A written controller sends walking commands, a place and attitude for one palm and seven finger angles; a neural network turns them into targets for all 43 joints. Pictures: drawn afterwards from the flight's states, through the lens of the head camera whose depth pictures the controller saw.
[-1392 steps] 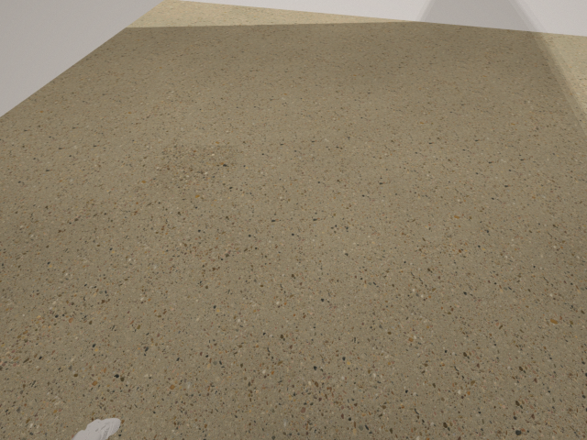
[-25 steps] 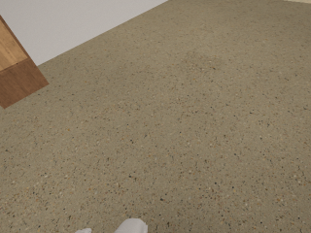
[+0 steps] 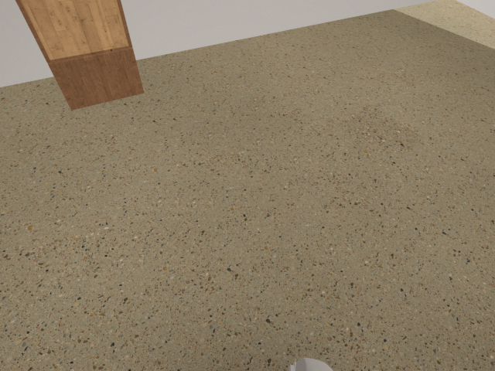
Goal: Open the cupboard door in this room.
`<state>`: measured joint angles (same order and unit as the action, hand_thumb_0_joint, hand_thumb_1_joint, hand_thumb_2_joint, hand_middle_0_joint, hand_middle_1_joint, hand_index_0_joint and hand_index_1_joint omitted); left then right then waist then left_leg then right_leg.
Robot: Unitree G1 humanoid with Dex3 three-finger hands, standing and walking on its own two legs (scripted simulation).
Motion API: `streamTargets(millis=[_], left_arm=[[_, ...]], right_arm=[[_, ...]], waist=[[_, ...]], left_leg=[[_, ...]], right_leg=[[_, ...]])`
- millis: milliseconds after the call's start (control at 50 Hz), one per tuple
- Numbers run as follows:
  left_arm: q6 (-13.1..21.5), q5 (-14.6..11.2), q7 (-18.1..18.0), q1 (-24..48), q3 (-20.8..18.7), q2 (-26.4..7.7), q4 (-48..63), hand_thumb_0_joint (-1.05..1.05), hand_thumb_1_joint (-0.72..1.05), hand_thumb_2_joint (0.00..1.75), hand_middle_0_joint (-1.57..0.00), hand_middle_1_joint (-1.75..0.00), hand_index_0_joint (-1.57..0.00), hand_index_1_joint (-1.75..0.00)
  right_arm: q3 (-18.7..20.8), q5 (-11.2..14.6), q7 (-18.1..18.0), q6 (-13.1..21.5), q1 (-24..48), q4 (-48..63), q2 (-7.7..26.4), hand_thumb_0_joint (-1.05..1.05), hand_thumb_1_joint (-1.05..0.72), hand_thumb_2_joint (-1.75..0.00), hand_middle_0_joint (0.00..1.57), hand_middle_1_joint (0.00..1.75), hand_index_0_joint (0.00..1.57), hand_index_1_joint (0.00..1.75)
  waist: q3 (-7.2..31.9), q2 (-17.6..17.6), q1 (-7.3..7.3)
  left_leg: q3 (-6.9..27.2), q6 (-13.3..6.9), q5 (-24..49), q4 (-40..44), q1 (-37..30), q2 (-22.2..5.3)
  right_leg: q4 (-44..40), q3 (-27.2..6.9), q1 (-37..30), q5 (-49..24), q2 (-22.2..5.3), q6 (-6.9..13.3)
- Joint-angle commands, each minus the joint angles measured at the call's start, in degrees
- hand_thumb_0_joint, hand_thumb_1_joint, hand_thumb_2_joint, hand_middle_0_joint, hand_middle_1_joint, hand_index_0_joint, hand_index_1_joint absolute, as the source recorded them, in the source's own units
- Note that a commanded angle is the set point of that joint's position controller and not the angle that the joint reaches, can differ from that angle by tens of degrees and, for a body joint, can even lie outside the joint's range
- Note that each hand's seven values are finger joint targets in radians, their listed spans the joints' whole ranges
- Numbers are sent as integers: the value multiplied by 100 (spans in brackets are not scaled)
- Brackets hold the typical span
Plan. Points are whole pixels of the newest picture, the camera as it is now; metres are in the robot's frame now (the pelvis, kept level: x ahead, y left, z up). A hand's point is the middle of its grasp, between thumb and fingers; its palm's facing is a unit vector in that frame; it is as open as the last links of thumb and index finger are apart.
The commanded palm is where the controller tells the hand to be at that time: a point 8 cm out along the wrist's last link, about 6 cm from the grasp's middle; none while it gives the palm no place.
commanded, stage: turn or walk to find it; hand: left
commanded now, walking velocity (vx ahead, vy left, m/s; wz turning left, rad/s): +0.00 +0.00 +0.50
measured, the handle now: out of the picture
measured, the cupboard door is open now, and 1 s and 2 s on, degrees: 0 0 0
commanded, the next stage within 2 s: stand and wait in 1.80 s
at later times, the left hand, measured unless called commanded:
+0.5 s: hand out of the picture -0.02 +0.13 -0.15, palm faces +0.32 -0.92 -0.24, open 7.4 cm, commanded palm none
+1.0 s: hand out of the picture +0.13 +0.29 -0.17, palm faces +0.51 -0.84 -0.17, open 7.4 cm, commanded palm none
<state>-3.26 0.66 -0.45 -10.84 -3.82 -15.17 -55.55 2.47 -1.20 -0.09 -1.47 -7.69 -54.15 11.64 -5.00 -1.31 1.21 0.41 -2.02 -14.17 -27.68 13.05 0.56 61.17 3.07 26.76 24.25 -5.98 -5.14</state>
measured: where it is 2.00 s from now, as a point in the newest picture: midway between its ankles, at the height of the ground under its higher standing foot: (185, 286)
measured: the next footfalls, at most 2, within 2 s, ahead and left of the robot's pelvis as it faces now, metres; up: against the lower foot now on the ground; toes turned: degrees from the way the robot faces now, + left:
right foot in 0.22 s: +0.05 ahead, -0.15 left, +0.00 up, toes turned +2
left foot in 0.74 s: +0.17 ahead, +0.16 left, +0.00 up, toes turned +31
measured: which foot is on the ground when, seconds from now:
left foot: down 0.00-0.22, up 0.24-0.72, down 0.74-1.00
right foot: up 0.00-0.20, down 0.22-0.74, up 0.76-1.00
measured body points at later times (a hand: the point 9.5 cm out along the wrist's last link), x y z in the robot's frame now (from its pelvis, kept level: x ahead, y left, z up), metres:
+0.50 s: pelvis +0.05 -0.04 +0.01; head +0.07 -0.06 +0.45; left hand -0.04 +0.18 -0.13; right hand +0.15 -0.28 -0.16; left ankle +0.04 +0.13 -0.63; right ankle +0.01 -0.15 -0.74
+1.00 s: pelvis +0.16 +0.09 +0.00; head +0.16 +0.12 +0.45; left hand +0.10 +0.33 -0.16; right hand +0.34 -0.09 -0.13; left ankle +0.14 +0.14 -0.74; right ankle +0.26 -0.05 -0.65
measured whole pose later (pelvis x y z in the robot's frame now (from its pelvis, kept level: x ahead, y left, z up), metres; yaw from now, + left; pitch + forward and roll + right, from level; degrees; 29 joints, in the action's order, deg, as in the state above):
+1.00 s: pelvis +0.16 +0.09 +0.00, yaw +29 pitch -1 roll -1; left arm 0.7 1.8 0.7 -11.2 -3.2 -12.1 -56.6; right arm 3.0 -0.8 -0.3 3.4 -11.2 -56.6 10.1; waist -2.6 -1.8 0.8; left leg -4.3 -6.3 -12.6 -24.2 11.4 3.5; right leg 66.0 3.1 33.1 14.1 -9.5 -4.6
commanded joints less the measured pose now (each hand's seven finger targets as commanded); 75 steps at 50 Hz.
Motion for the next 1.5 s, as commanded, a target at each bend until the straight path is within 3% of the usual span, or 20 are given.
streamTargets(millis=[0, 160, 180, 200, 240, 340, 580, 640, 680, 720, 740, 880, 1140, 1280, 1340, 1360, 1380, 1400, 1440, 1480], left_arm=[[122, 9, -30, 161, -68, -328, 540, 0, 90, 90, -20, -30, -20, -30], [320, 14, 74, -405, -65, -267, 509, 0, 90, 90, -20, -30, -20, -30], [393, 51, 69, -889, -139, -491, 388, 0, 90, 90, -20, -30, -20, -30], [449, 156, 9, -1287, -247, -1020, 323, 0, 90, 90, -20, -30, -20, -30], [452, 41, -78, -990, -272, -1079, 463, 0, 90, 90, -20, -30, -20, -30], [697, 37, -50, -574, -49, -263, 335, 0, 90, 90, -20, -30, -20, -30], [707, 109, -142, -1907, 13, -261, -361, 0, 90, 90, -20, -30, -20, -30], [667, 86, -126, -1746, -39, -553, -361, 0, 90, 90, -20, -30, -20, -30], [688, 24, -90, -1458, -55, -694, -253, 0, 90, 90, -20, -30, -20, -30], [677, -67, 37, -1480, 25, -105, 95, 0, 90, 90, -20, -30, -20, -30], [583, -53, -30, -987, 71, -168, 253, 0, 90, 90, -20, -30, -20, -30], [421, 142, 109, -1084, 11, 132, -159, 0, 90, 90, -20, -30, -20, -30], [488, 75, 171, 1044, 63, 73, 545, 0, 90, 90, -20, -30, -20, -30], [615, 28, 205, 1494, 112, 228, 740, 0, 90, 90, -20, -30, -20, -30], [727, 38, 143, -340, 27, -80, 160, 0, 90, 90, -20, -30, -20, -30], [772, 95, 69, -1288, -83, -515, -152, 0, 90, 90, -20, -30, -20, -30], [750, 71, -7, -2030, -197, -981, -429, 0, 90, 90, -20, -30, -20, -30], [733, -8, 15, -1645, -226, -1023, -374, 0, 90, 90, -20, -30, -20, -30], [717, -15, -5, -716, -145, -451, -177, 0, 90, 90, -20, -30, -20, -30], [770, 28, -23, -448, -14, 28, -169, 0, 90, 90, -20, -30, -20, -30]], right_arm=[[329, -1, -63, 87, -350, 292, 1180, 0, -90, -90, 20, 30, 20, 30], [386, -27, -32, 38, -216, 405, 1128, 0, -90, -90, 20, 30, 20, 30], [363, 1, -24, 50, -112, 451, 934, 0, -90, -90, 20, 30, 20, 30], [253, 65, -3, 91, -195, 605, 433, 0, -90, -90, 20, 30, 20, 30], [357, -37, 74, 50, 217, 768, 808, 0, -90, -90, 20, 30, 20, 30], [344, -64, 251, -25, -476, 190, 465, 0, -90, -90, 20, 30, 20, 30], [36, -3, 321, 55, 966, 495, 113, 0, -90, -90, 20, 30, 20, 30], [42, 4, 259, 129, 432, 388, 252, 0, -90, -90, 20, 30, 20, 30], [157, -40, 188, 235, -776, 116, 605, 0, -90, -90, 20, 30, 20, 30], [463, -18, 58, 316, -1810, -159, 1824, 0, -90, -90, 20, 30, 20, 30], [468, 104, -2, 299, -1794, -205, 1858, 0, -90, -90, 20, 30, 20, 30], [157, 38, -42, 562, -573, -41, 677, 0, -90, -90, 20, 30, 20, 30], [187, 42, -150, 664, -2042, -587, 464, 0, -90, -90, 20, 30, 20, 30], [171, -19, -198, 619, -2317, -916, 526, 0, -90, -90, 20, 30, 20, 30], [173, 64, -169, 621, -2127, -988, 602, 0, -90, -90, 20, 30, 20, 30], [163, 117, -114, 652, -2100, -908, 426, 0, -90, -90, 20, 30, 20, 30], [112, 145, -89, 662, -2205, -734, 172, 0, -90, -90, 20, 30, 20, 30], [167, 143, -91, 570, -2124, -749, 272, 0, -90, -90, 20, 30, 20, 30], [193, 43, -11, 476, -1509, -642, 100, 0, -90, -90, 20, 30, 20, 30], [157, -17, 32, 367, -1498, -688, -115, 0, -90, -90, 20, 30, 20, 30]], waist=[[506, 952, -236], [831, 1032, 43], [815, 397, 299], [834, -1432, 458], [158, -1224, 344], [-172, -722, -155], [-314, -888, 314], [214, -1011, 30], [1026, -755, -636], [2099, 1553, -894], [2139, 936, -899], [442, 702, -32], [-33, 514, -453], [42, 680, -533], [840, 229, 299], [1334, -355, 646], [1759, -1398, 664], [1443, -860, 489], [331, -288, 235], [41, -360, -59]], left_leg=[[1439, -785, 2047, 878, -577, -1373], [2009, -569, -374, 374, 564, -908], [1683, -290, -1187, -338, 1528, -482], [590, 145, -2037, -2088, 2949, 335], [613, 201, -1693, -3763, 3147, -96], [211, 398, 205, -4428, 2744, -346], [-755, 296, 0, -1764, 2455, -429], [-1067, 42, -200, -1138, 1252, -79], [-1030, -142, 477, -157, -705, 101], [2374, -1225, 2979, 102, -3185, -2406], [2443, -1369, 2325, 554, -2736, -2605], [887, -761, 657, 1499, 48, -1279], [1214, -973, 2177, 1564, -1675, -1436], [1049, -836, 3315, 972, -1861, -1390], [658, -427, 4276, -696, -956, -942], [322, -220, 2807, -2059, 323, -559], [-54, -14, -1251, -3677, 1681, 324], [272, -97, -1731, -4639, 1859, 34], [355, -123, -770, -4901, 2280, -505], [229, 31, -206, -4519, 1998, -686]], right_leg=[[-340, -162, 320, -46, 42, -39], [-3171, 191, -1845, -424, 506, 147], [-3952, -93, -2887, -415, 177, 241], [-4869, -2055, -3716, 1005, -1509, 745], [-5589, -3097, -2241, 2269, -2343, 1192], [-5221, -316, -1850, -393, -1127, 663], [-4416, 957, -2891, -4140, -1324, 870], [-3501, 1162, -2962, -5494, -1464, 811], [-1728, 1448, -2323, -5209, -1318, 530], [1245, 867, 670, 1132, -55, 124], [1710, 171, 927, 1150, -168, 163], [805, -40, 421, -827, -386, 95], [-797, -65, 1710, -1358, -277, 71], [-2360, 175, 743, -1029, 51, 413], [-3384, 411, -2110, -1832, 376, 613], [-3431, -560, -3711, -1991, -608, 933], [-3892, -2679, -4594, -2904, -2108, 1493], [-4386, -2974, -3737, -1445, -2353, 1747], [-4887, -2350, -2307, 302, -1924, 1438], [-5029, -1289, -1438, -375, -1435, 1165]])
